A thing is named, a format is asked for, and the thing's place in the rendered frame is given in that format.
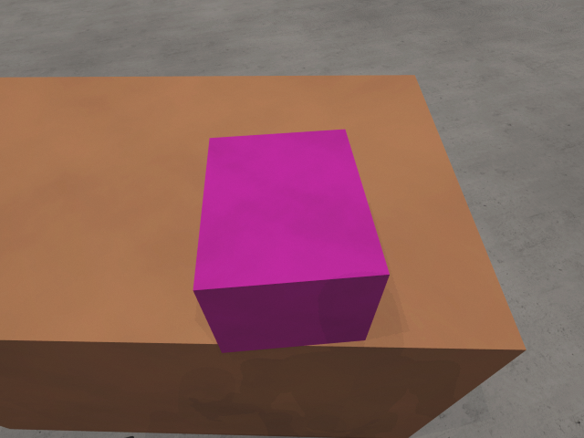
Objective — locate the carton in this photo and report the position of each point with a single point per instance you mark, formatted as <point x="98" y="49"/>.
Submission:
<point x="288" y="254"/>

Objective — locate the pedestal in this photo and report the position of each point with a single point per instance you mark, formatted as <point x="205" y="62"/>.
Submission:
<point x="101" y="195"/>

